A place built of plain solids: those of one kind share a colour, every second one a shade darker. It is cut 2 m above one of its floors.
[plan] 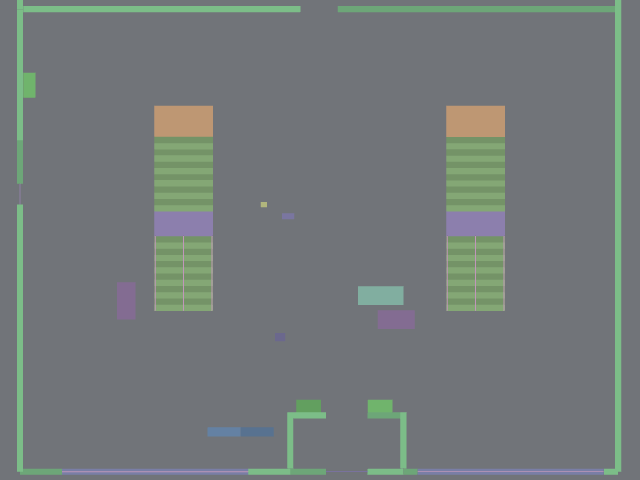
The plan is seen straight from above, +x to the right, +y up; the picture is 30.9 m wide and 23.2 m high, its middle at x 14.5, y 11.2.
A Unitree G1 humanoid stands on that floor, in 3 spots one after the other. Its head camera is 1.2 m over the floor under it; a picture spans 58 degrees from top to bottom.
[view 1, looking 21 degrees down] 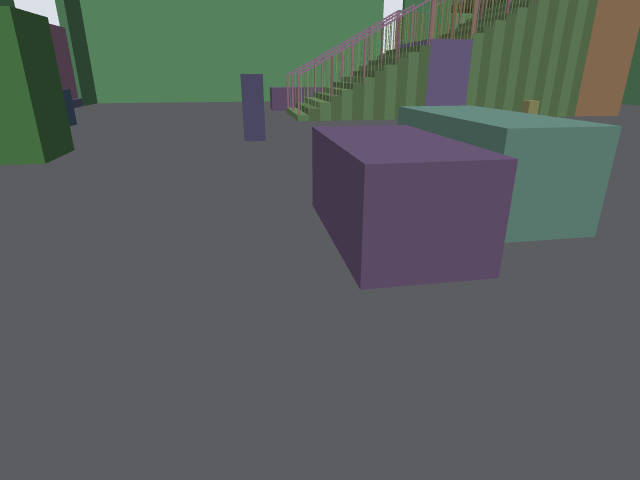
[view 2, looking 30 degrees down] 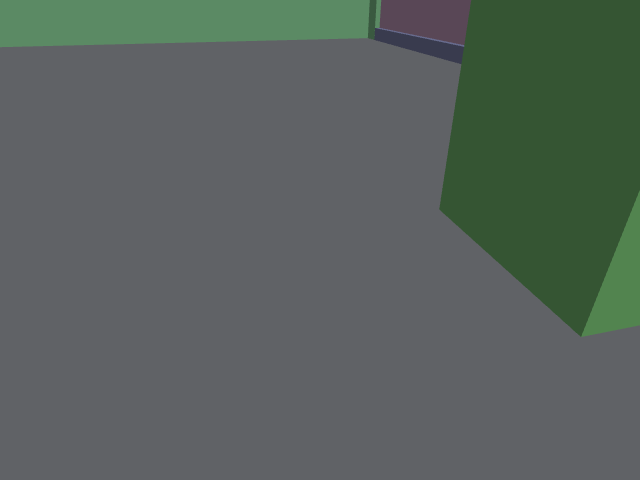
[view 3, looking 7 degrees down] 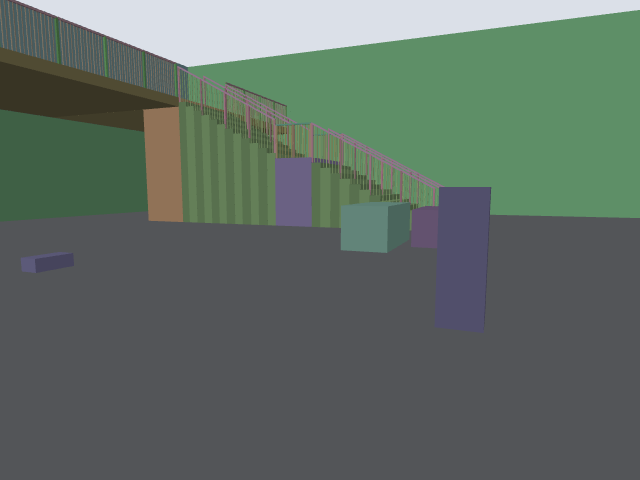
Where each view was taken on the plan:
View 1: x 21.31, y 6.27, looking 170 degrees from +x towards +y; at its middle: ground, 3.35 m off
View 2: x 15.80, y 4.80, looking -14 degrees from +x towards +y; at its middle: ground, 2.40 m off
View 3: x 8.62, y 6.27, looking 22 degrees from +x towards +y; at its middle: ground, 9.85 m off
